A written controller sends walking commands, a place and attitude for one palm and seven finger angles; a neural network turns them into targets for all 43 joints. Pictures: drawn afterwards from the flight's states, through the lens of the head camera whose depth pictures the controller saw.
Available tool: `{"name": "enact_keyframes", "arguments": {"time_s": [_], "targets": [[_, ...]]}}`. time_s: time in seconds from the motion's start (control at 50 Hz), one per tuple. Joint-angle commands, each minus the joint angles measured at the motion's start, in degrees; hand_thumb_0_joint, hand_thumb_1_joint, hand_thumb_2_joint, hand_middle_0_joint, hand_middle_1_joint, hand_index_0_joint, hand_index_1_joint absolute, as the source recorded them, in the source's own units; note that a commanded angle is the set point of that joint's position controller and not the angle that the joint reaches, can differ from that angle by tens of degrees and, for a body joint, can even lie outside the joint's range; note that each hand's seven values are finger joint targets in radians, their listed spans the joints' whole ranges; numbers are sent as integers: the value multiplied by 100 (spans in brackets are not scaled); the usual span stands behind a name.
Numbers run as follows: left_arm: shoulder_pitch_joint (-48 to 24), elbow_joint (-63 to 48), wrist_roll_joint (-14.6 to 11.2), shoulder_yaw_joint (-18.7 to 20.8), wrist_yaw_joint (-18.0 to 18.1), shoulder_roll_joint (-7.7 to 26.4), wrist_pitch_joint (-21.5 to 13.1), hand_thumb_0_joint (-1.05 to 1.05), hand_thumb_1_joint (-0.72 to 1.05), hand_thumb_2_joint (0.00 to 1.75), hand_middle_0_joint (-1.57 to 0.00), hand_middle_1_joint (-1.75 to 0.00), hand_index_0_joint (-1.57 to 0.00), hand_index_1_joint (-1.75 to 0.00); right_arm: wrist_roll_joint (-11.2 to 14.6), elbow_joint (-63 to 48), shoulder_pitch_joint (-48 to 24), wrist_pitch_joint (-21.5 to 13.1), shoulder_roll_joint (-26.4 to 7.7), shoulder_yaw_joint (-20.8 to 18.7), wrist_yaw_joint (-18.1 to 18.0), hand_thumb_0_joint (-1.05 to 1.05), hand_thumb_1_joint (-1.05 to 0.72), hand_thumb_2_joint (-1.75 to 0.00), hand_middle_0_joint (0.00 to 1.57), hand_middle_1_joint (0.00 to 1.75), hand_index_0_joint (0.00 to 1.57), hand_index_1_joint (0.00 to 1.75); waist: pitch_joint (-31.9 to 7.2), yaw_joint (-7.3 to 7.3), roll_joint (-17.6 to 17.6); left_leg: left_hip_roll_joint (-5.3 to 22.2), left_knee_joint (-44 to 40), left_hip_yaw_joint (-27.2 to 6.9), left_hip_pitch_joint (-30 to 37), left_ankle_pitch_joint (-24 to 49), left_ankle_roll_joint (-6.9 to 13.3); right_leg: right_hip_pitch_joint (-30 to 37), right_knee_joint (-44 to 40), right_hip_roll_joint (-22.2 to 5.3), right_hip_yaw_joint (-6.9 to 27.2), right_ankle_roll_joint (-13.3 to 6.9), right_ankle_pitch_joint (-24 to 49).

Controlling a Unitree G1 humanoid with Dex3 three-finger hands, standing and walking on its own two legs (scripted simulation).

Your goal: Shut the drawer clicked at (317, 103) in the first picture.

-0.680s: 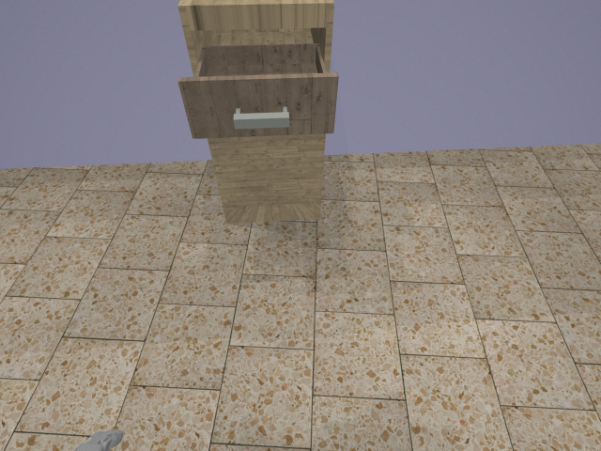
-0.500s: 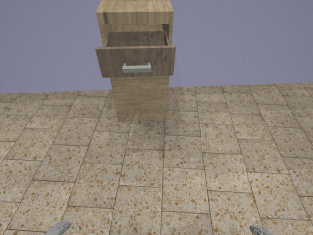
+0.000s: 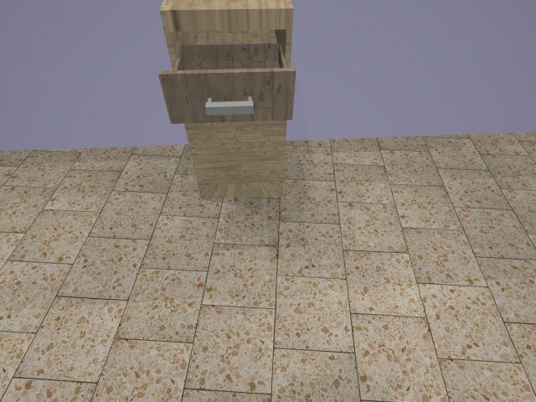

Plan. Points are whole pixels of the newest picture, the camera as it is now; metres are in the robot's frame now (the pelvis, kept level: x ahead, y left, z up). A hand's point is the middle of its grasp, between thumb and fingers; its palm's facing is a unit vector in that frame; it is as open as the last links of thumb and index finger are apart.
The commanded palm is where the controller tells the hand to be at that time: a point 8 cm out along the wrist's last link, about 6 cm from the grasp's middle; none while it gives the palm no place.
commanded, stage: stand and wait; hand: left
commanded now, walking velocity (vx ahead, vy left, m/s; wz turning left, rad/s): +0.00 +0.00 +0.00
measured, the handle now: (230, 104) +0.88 +0.16 -0.03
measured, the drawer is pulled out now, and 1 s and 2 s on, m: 0.29 0.29 0.29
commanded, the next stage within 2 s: look at it before walking up in 0.36 s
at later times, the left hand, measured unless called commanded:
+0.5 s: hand out of the picture +0.07 +0.24 -0.16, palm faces -0.03 -0.95 -0.32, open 7.4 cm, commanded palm none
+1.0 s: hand out of the picture +0.08 +0.25 -0.15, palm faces -0.02 -0.94 -0.34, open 7.4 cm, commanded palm none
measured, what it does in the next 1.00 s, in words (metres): stands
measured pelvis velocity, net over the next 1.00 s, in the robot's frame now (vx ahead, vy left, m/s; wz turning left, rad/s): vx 0.01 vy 0.00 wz -0.01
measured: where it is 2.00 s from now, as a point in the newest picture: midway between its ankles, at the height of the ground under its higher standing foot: outside the picture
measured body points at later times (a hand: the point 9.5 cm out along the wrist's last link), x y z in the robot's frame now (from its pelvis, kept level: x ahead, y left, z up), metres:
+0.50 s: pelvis +0.00 +0.00 +0.00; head +0.00 +0.00 +0.45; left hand +0.07 +0.29 -0.13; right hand +0.06 -0.29 -0.14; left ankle +0.00 +0.13 -0.74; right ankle +0.00 -0.12 -0.74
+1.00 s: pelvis +0.01 +0.00 +0.00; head +0.01 +0.00 +0.45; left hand +0.09 +0.30 -0.13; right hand +0.09 -0.29 -0.13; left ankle +0.00 +0.13 -0.74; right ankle +0.00 -0.12 -0.74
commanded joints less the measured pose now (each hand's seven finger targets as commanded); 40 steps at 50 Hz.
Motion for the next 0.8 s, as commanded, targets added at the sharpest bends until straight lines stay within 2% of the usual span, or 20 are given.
{"name": "enact_keyframes", "arguments": {"time_s": [0.0,0.12,0.32,0.5,0.78], "targets": [[-303,-388,14,218,61,1157,-192,0,90,90,-20,-30,-20,-30,-4,-347,-314,-181,-1065,-203,-50,0,-90,-90,20,30,20,30,-382,11,-79,589,-373,-488,-40,506,219,7,-490,-654,644,-156,349],[-294,-343,20,215,63,1141,-184,0,90,90,-20,-30,-20,-30,-13,-271,-263,-173,-1054,-198,-44,0,-90,-90,20,30,20,30,-192,13,-103,566,-435,-499,-155,280,206,-144,-586,-644,685,-148,-9],[-271,-350,31,220,59,1109,-191,0,90,90,-20,-30,-20,-30,-17,-259,-216,-186,-1023,-211,-35,0,-90,-90,20,30,20,30,-248,15,-40,577,-449,-507,-137,233,209,-208,-615,-641,709,-142,-120],[-256,-353,28,221,62,1119,-217,0,90,90,-20,-30,-20,-30,-2,-275,-235,-213,-1051,-221,-47,0,-90,-90,20,30,20,30,-466,14,-47,631,-407,-505,28,688,214,-33,-484,-643,647,-143,518],[-265,-326,28,228,69,1148,-223,0,90,90,-20,-30,-20,-30,-1,-278,-338,-226,-1089,-212,-65,0,-90,-90,20,30,20,30,-498,18,-4,662,-441,-470,166,1057,213,137,-466,-670,593,-131,1016]]}}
